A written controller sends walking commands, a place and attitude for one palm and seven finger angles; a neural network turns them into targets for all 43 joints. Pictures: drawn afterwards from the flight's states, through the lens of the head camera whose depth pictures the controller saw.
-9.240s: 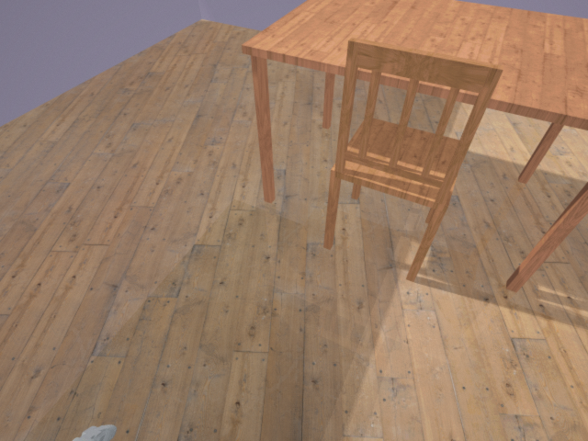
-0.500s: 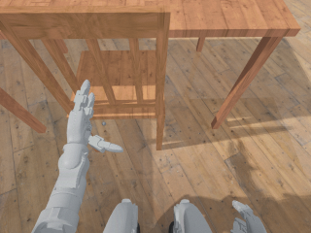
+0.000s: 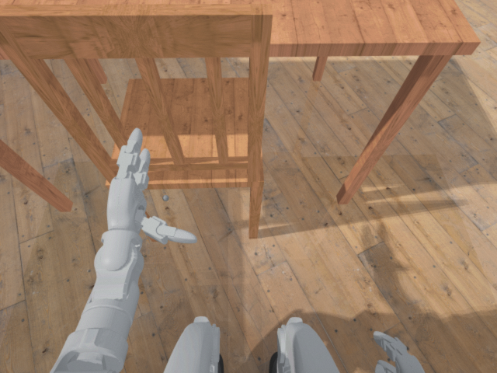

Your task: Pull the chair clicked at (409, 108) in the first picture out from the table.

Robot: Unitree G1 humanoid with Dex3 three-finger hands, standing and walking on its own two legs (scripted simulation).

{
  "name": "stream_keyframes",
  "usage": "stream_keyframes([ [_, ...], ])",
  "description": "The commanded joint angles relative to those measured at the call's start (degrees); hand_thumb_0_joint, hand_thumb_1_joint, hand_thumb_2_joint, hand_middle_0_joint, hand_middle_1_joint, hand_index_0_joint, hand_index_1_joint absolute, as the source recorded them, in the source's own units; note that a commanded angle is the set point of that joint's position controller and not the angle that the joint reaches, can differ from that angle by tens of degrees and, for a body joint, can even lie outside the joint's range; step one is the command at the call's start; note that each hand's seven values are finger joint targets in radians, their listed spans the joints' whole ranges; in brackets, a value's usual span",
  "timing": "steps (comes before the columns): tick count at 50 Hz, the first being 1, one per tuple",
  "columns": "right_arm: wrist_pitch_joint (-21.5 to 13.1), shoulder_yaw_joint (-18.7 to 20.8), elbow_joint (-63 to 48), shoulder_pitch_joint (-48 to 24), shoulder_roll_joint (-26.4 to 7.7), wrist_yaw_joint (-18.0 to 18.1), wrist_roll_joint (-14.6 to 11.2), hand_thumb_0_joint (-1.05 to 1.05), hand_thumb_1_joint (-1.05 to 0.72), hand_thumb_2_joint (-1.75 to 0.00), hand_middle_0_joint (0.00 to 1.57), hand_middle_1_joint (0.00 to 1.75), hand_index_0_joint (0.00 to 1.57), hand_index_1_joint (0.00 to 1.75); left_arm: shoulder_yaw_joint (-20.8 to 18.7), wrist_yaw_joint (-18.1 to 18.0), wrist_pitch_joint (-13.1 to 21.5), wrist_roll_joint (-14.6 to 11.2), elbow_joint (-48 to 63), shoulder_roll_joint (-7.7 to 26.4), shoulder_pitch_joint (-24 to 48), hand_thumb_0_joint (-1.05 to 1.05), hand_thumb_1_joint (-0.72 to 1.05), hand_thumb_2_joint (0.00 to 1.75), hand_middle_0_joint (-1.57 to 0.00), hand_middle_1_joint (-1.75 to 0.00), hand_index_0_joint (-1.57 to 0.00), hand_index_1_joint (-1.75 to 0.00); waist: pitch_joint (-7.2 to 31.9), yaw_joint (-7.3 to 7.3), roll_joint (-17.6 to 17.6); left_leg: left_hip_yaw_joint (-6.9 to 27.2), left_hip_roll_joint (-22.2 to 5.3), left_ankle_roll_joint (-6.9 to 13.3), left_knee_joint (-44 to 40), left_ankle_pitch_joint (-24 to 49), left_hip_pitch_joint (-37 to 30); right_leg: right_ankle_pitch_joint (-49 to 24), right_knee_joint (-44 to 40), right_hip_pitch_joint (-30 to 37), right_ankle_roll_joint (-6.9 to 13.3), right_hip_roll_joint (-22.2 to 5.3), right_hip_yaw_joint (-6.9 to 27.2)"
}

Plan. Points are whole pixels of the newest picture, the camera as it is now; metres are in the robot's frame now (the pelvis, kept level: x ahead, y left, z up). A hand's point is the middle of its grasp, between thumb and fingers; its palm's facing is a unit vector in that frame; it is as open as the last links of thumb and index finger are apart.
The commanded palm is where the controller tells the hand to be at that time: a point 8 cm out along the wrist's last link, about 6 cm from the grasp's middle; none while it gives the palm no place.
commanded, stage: aim the fingers beside a spindle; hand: left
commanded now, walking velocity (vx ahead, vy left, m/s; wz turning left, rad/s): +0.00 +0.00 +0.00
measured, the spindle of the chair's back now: (165, 118) +0.55 +0.16 +0.01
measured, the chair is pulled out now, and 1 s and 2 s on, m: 0.00 0.00 0.00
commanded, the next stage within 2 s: push the fingers through the gap in 0.26 s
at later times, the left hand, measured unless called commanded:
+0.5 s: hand (168, 190) +0.40 +0.14 +0.02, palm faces +0.03 -1.00 -0.04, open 16.9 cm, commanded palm +0.38 +0.19 +0.02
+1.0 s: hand (171, 161) +0.45 +0.13 +0.02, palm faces +0.05 -1.00 -0.04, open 16.9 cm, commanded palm +0.43 +0.18 +0.02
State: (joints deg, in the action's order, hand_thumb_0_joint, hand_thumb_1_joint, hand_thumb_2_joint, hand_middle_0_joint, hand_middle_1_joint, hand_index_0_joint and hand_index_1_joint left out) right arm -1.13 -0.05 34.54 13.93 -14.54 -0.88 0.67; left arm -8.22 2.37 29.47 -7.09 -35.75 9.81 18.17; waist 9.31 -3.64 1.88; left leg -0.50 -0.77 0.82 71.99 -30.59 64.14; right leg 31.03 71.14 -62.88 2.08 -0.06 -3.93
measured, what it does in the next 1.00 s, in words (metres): stands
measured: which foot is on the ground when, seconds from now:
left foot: down 0.00-1.00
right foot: down 0.00-1.00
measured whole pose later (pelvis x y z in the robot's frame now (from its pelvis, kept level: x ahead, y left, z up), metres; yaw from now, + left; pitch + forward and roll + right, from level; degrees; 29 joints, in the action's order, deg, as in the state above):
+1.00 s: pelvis +0.00 +0.01 -0.01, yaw -1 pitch +25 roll -1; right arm 1.4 -0.1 35.6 16.0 -14.3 -1.8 1.8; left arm -14.0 0.5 30.3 -4.3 -49.7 13.1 33.9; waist 9.2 -6.5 2.2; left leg -0.9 -1.2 1.3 73.4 -31.0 67.6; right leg 30.8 72.0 -66.4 1.6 0.4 -3.4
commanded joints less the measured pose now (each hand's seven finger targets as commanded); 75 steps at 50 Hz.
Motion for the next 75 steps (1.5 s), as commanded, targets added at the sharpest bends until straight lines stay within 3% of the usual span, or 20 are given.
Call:
stream_keyframes([
  [1,-2.63,3.12,-5.42,2.34,-7.48,0.94,0.09,0.00,-0.90,-0.90,0.20,0.30,0.20,0.30,-0.39,-0.63,5.14,0.44,11.61,6.55,20.30,0.00,-0.50,0.30,-0.06,-0.08,-0.06,-0.08,22.51,-2.16,0.87,2.16,0.88,0.41,-7.41,13.04,-15.18,-13.35,-9.95,11.05,-0.61,0.45,3.25],
  [2,-2.58,3.18,-5.49,2.31,-7.58,0.90,0.16,0.00,-0.90,-0.90,0.20,0.30,0.20,0.30,-0.85,-0.93,5.04,0.63,11.06,6.82,19.89,0.00,-0.50,0.30,-0.06,-0.08,-0.06,-0.08,23.32,-1.86,0.03,2.25,0.86,0.41,-7.30,13.54,-15.04,-13.93,-9.51,11.43,-0.59,0.48,3.17],
  [4,-2.41,3.17,-5.89,2.46,-7.56,0.64,0.26,0.00,-0.90,-0.90,0.20,0.30,0.20,0.30,-0.74,-1.28,4.71,0.95,10.81,6.40,18.83,0.00,-0.50,0.30,-0.06,-0.08,-0.06,-0.08,24.91,-1.10,2.41,2.47,0.85,0.14,-7.54,15.38,-16.97,-14.94,-8.78,10.94,-0.37,0.49,2.71],
  [7,-1.52,2.93,-6.31,2.25,-7.62,0.48,0.12,0.00,-0.90,-0.90,0.20,0.30,0.20,0.30,-1.66,-1.80,3.23,1.12,6.91,6.88,17.80,0.00,-0.50,0.30,-0.06,-0.08,-0.06,-0.08,22.27,-1.44,-2.16,2.04,1.05,0.43,-7.54,13.48,-13.02,-14.56,-9.50,12.51,-0.65,0.62,3.02],
  [9,-1.28,2.86,-6.98,2.02,-7.56,0.49,0.21,0.00,-0.90,-0.90,0.20,0.30,0.20,0.30,-2.20,-1.94,3.44,1.42,8.10,7.43,18.73,0.00,-0.50,0.30,-0.06,-0.08,-0.06,-0.08,23.84,-1.05,-0.01,1.92,1.12,0.45,-7.32,14.30,-13.52,-15.32,-8.76,12.38,-0.52,0.60,3.09],
  [13,-1.23,2.97,-7.49,2.27,-7.42,0.48,0.30,0.00,-0.90,-0.90,0.20,0.30,0.20,0.30,-2.97,-2.07,4.09,0.83,11.06,8.17,17.79,0.00,-0.50,0.30,-0.06,-0.08,-0.06,-0.08,26.90,-0.69,-1.12,2.04,0.92,0.43,-6.91,17.16,-14.93,-18.40,-8.20,14.45,-0.57,0.78,3.28],
  [14,-1.14,2.91,-7.58,2.28,-7.29,0.33,0.31,0.00,-0.90,-0.90,0.20,0.30,0.20,0.30,-1.50,-1.83,4.19,0.98,11.77,6.81,17.13,0.00,-0.50,0.30,-0.06,-0.08,-0.06,-0.08,27.15,-0.65,0.32,2.09,0.90,0.26,-7.16,18.11,-15.98,-18.98,-8.12,14.11,-0.49,0.67,3.09],
  [18,-0.93,2.90,-7.19,2.27,-7.44,0.42,0.07,0.00,-0.90,-0.90,0.20,0.30,0.20,0.30,-0.04,-1.41,3.57,0.71,10.71,5.53,17.60,0.00,-0.50,0.30,-0.06,-0.08,-0.06,-0.08,23.44,-1.92,-1.91,2.13,0.79,0.56,-7.20,15.04,-14.24,-16.31,-9.09,12.61,-0.72,0.86,3.02],
  [23,-1.34,2.76,-5.74,2.60,-7.54,1.08,0.11,0.00,-0.90,-0.90,0.20,0.30,0.20,0.30,-1.31,-1.63,4.23,0.94,10.07,7.73,25.45,0.00,-0.50,0.30,-0.06,-0.08,-0.06,-0.08,22.74,-3.11,0.46,2.39,0.82,0.51,-6.79,12.75,-14.07,-13.34,-9.33,10.19,-0.71,0.75,3.25],
  [24,-1.35,2.72,-5.17,2.85,-7.65,1.16,0.26,0.00,-0.90,-0.90,0.20,0.30,0.20,0.30,-2.49,-1.89,4.42,1.15,8.97,8.85,26.30,0.00,-0.50,0.30,-0.06,-0.08,-0.06,-0.08,23.51,-2.70,0.89,2.57,0.88,0.37,-6.76,13.02,-14.32,-13.25,-9.05,10.13,-0.62,0.70,3.20],
  [27,-1.54,2.94,-4.87,3.44,-7.51,0.91,0.50,0.00,-0.90,-0.90,0.20,0.30,0.20,0.30,-1.03,-1.86,4.44,1.31,7.10,6.56,26.20,0.00,-0.50,0.30,-0.06,-0.08,-0.06,-0.08,25.82,-2.91,1.70,2.68,0.79,0.16,-6.56,16.29,-16.69,-15.80,-8.51,9.97,-0.54,0.77,2.71],
  [41,0.40,3.01,-4.58,6.63,-7.92,0.15,0.88,0.00,-0.90,-0.90,0.20,0.30,0.20,0.30,-7.38,-2.44,4.17,2.28,-0.91,12.30,30.97,0.00,-0.50,0.30,-0.06,-0.08,-0.06,-0.08,27.67,-3.00,-0.17,1.68,0.88,0.33,-6.01,18.65,-13.09,-20.29,-8.12,13.77,-0.79,1.15,3.50],
  [45,0.66,3.07,-4.14,7.29,-7.95,0.01,0.98,0.00,-0.90,-0.90,0.20,0.30,0.20,0.30,-7.44,-1.93,4.77,2.54,-1.44,12.77,33.57,0.00,-0.50,0.30,-0.06,-0.08,-0.06,-0.08,27.71,-3.47,0.80,1.78,0.81,0.34,-5.96,18.80,-13.70,-20.22,-8.19,13.22,-0.74,1.25,3.67],
  [48,0.68,3.11,-3.60,7.92,-8.06,-0.12,0.96,0.00,-0.90,-0.90,0.20,0.30,0.20,0.30,-5.80,-1.56,4.75,2.36,-3.06,10.87,35.69,0.00,-0.50,0.30,-0.06,-0.08,-0.06,-0.08,26.44,-4.65,1.28,2.09,0.65,0.37,-6.09,18.60,-14.55,-19.25,-8.58,11.18,-0.69,1.43,3.19],
  [62,1.78,2.77,-2.57,9.65,-8.43,-0.47,1.76,0.00,-0.90,-0.90,0.20,0.30,0.20,0.30,-10.26,-1.13,6.05,3.66,-11.30,16.27,43.33,0.00,-0.50,0.30,-0.06,-0.08,-0.06,-0.08,27.60,-5.05,1.41,2.03,0.82,0.64,-5.30,16.64,-11.91,-17.44,-8.41,11.28,-0.76,1.42,3.77],
  [63,1.85,2.74,-2.40,9.86,-8.56,-0.44,1.78,0.00,-0.90,-0.90,0.20,0.30,0.20,0.30,-9.18,-0.96,6.11,3.78,-11.65,15.32,45.12,0.00,-0.50,0.30,-0.06,-0.08,-0.06,-0.08,27.69,-5.96,2.41,2.49,0.65,0.68,-5.22,16.93,-13.05,-17.07,-7.98,9.28,-0.68,1.56,3.34],
  [65,2.20,2.83,-1.90,10.38,-8.91,-0.51,1.90,0.00,-0.90,-0.90,0.20,0.30,0.20,0.30,-10.72,-1.01,6.03,3.86,-12.84,17.06,46.67,0.00,-0.50,0.30,-0.06,-0.08,-0.06,-0.08,27.64,-5.91,2.00,2.72,0.50,0.61,-4.97,16.93,-13.20,-16.48,-8.02,8.57,-0.73,1.55,3.21],
  [68,2.55,2.76,-1.83,10.92,-8.82,-0.53,2.10,0.00,-0.90,-0.90,0.20,0.30,0.20,0.30,-9.44,-1.08,6.31,4.20,-12.82,16.12,50.26,0.00,-0.50,0.30,-0.06,-0.08,-0.06,-0.08,28.31,-7.03,3.40,3.14,0.40,0.66,-4.83,17.65,-14.39,-16.60,-7.70,7.19,-0.69,1.60,2.97],
  [70,2.90,2.85,-1.75,11.09,-9.03,-0.73,2.23,0.00,-0.90,-0.90,0.20,0.30,0.20,0.30,-10.28,-1.36,6.43,4.31,-12.97,16.83,50.26,0.00,-0.50,0.30,-0.06,-0.08,-0.06,-0.08,29.80,-6.56,4.27,3.29,0.29,0.46,-4.67,18.88,-15.62,-16.95,-7.61,6.85,-0.68,1.64,2.86],
  [75,3.83,2.74,-1.09,12.12,-9.24,-1.00,2.47,0.00,-0.90,-0.90,0.20,0.30,0.20,0.30,-10.27,-2.28,6.01,5.52,-16.11,17.34,53.33,0.00,-0.50,0.30,-0.06,-0.08,-0.06,-0.08,28.82,-7.71,3.63,3.80,0.13,0.53,-4.48,18.31,-15.05,-15.87,-7.64,5.33,-0.71,1.79,2.44],
])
